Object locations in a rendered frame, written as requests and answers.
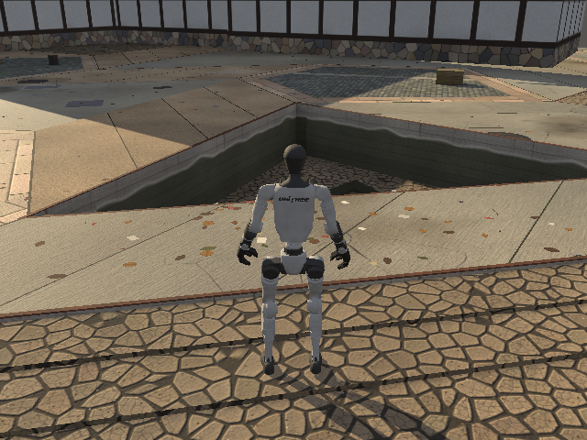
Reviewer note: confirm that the robot right hand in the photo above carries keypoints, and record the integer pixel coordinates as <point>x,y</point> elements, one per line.
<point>345,257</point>

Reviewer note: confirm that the right robot forearm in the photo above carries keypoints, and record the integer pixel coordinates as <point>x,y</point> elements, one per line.
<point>339,241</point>

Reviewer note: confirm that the robot left hand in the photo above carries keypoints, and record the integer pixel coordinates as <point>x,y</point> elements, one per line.
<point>250,252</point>

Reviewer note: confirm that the robot head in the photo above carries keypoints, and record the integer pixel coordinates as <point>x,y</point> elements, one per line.
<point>294,158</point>

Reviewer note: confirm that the robot right thigh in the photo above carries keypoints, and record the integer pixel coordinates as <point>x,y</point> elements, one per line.
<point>314,268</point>

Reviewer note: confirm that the left robot forearm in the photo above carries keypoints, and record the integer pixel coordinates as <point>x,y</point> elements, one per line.
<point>247,238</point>

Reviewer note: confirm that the robot right upper arm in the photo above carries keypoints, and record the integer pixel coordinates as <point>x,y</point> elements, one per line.
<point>323,194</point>

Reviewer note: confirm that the robot left upper arm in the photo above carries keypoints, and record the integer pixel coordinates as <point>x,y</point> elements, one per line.
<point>259,208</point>

